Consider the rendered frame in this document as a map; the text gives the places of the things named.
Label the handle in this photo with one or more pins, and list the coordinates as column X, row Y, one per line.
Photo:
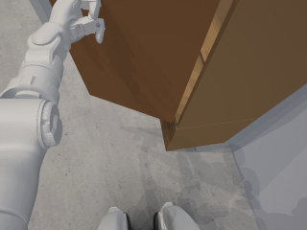
column 43, row 9

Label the robot right thigh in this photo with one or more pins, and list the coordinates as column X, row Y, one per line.
column 175, row 218

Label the cupboard door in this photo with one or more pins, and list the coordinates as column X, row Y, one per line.
column 148, row 53

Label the left robot shin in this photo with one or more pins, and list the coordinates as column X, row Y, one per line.
column 113, row 209

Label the robot left hand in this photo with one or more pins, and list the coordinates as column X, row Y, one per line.
column 68, row 14

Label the left robot forearm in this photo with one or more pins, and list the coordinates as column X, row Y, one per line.
column 41, row 71

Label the left robot upper arm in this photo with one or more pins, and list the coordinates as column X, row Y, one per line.
column 28, row 127

